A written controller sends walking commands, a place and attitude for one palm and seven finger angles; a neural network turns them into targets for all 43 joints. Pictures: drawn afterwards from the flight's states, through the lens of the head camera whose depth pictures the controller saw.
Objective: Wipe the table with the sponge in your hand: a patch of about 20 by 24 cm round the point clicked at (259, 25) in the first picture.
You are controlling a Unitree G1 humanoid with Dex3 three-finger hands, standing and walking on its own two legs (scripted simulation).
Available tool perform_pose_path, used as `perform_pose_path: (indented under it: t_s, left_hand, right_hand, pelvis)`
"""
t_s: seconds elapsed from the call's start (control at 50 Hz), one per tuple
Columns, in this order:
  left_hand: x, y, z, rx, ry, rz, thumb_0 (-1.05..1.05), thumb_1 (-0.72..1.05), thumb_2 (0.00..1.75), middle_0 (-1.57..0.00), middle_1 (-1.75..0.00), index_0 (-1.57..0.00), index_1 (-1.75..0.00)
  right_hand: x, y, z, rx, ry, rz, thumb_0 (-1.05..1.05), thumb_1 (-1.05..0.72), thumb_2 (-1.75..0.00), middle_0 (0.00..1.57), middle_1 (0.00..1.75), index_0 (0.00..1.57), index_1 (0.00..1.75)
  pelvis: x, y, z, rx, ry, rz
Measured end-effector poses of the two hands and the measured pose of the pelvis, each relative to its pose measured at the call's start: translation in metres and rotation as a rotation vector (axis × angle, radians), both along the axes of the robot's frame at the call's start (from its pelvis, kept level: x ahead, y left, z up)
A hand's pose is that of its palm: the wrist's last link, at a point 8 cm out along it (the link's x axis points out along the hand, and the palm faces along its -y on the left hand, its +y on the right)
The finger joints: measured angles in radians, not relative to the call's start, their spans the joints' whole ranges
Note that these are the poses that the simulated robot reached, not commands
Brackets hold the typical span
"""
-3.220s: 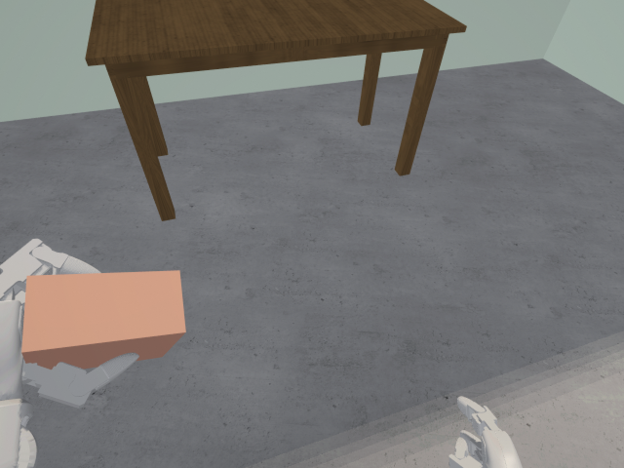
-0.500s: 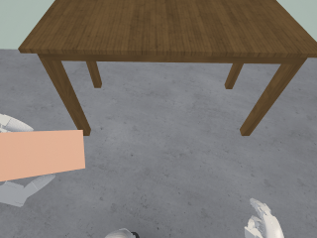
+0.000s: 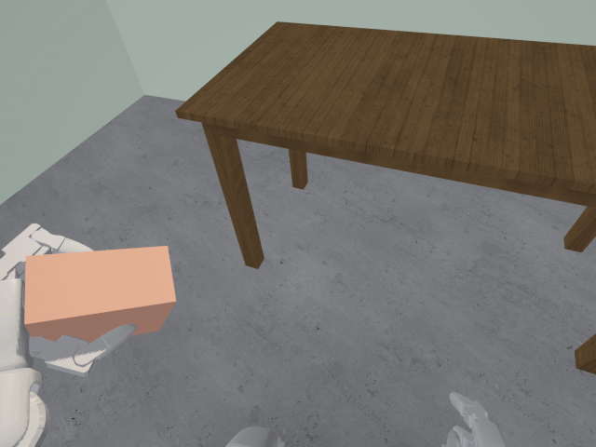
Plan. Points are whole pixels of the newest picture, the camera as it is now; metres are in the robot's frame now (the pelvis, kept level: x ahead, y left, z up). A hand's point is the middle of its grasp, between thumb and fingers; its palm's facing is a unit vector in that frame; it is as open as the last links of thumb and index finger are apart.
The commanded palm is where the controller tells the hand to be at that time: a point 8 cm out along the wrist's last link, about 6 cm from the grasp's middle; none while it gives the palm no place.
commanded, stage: walk to a spot facing it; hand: left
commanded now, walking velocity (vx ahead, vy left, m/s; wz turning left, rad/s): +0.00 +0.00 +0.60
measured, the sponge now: (124, 296) +0.23 +0.21 +0.15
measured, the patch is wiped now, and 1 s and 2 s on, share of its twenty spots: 0.00 0.00 0.00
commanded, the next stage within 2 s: none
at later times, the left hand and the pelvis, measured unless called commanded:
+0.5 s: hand (57, 306) +0.20 +0.25 +0.18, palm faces +0.54 -0.70 -0.47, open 10.4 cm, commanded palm +0.12 +0.28 +0.19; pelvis +0.05 -0.03 +0.00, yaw +16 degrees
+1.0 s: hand out of the picture +0.09 +0.15 +0.19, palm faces +0.76 -0.48 -0.44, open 10.5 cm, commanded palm +0.01 +0.17 +0.19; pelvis +0.04 -0.15 +0.01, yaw +34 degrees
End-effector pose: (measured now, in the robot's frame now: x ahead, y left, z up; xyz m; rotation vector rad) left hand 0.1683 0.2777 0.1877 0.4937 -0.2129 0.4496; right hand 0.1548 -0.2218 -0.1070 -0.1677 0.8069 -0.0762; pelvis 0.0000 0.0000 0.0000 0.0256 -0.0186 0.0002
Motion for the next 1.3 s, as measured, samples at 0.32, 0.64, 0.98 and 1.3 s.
perform_pose_path:
  t_s: [0.32,0.64,0.98,1.3]
  left_hand:
    - [0.009,-0.001,0.033,0.175,-0.035,-0.002,-0.01,-0.52,1.01,-0.69,-1.37,-0.7,-1.36]
    - [-0.065,-0.038,0.033,0.135,-0.005,0.207,-0.01,-0.52,1.01,-0.68,-1.37,-0.7,-1.36]
    - [-0.131,-0.112,0.017,0.024,0.018,0.46,-0.01,-0.53,1.02,-0.68,-1.37,-0.69,-1.37]
    - [-0.268,-0.142,0.007,0.06,-0.116,0.66,-0.01,-0.53,1.02,-0.68,-1.38,-0.69,-1.37]
  right_hand:
    - [0.088,-0.026,0.033,-0.128,-0.064,0.049,0.01,-0.91,-0.9,0.19,0.3,0.2,0.3]
    - [0.114,0.035,0.023,0.081,-0.066,0.381,0.01,-0.91,-0.9,0.2,0.3,0.21,0.3]
    - [0.156,-0.058,0.041,-0.08,-0.115,0.487,0.01,-0.91,-0.9,0.2,0.3,0.2,0.3]
    - [0.088,-0.01,0.04,-0.038,-0.125,0.755,0.01,-0.91,-0.9,0.2,0.3,0.2,0.3]
  pelvis:
    - [0.04,-0.01,-0.002,0.023,0.056,0.14]
    - [0.052,-0.065,0.003,-0.037,0.003,0.362]
    - [0.038,-0.148,0.014,0.047,0.004,0.588]
    - [-0.022,-0.179,0.0,-0.006,-0.036,0.79]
